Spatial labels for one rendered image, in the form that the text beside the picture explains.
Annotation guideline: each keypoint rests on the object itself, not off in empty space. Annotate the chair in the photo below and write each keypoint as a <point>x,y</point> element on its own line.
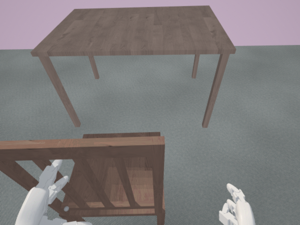
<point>117,174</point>

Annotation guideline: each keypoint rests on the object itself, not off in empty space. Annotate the left robot hand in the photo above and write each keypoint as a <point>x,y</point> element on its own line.
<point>36,202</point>

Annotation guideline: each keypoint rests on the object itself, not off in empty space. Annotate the right robot hand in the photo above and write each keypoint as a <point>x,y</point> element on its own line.
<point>241,211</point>

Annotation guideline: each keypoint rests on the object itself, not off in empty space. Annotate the table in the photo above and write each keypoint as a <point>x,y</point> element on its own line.
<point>137,31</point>

